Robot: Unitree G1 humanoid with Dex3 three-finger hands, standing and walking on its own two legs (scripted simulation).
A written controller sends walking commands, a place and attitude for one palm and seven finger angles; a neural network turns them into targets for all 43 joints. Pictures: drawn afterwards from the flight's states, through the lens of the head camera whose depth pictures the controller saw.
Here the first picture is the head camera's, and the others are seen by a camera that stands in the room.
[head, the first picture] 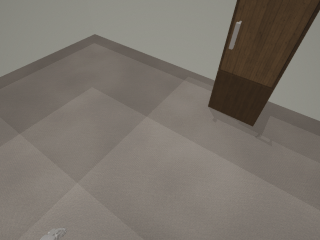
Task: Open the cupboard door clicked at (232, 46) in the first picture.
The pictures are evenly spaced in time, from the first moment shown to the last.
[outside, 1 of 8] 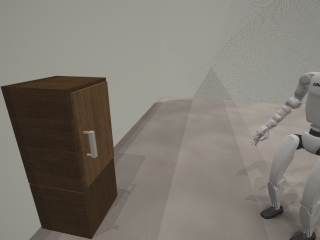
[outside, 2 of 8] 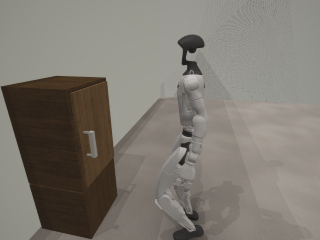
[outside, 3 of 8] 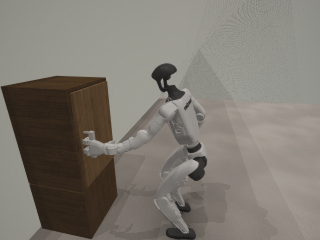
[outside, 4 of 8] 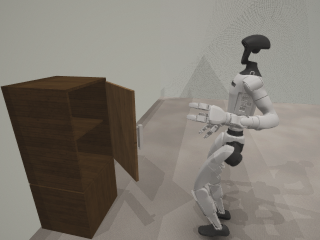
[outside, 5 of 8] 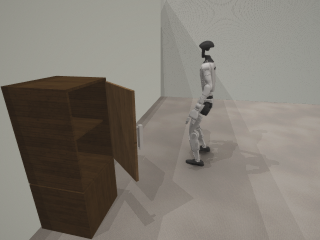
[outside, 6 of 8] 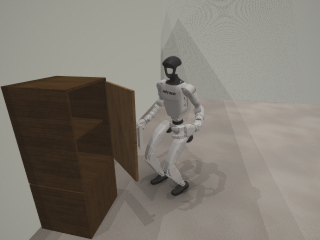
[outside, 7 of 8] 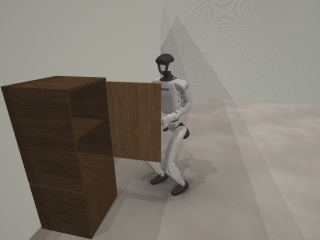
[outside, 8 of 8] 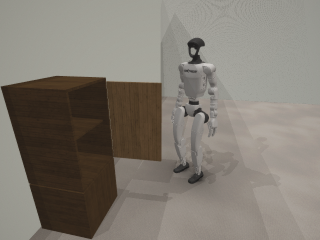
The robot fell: no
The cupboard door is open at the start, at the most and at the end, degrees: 0 95 93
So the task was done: yes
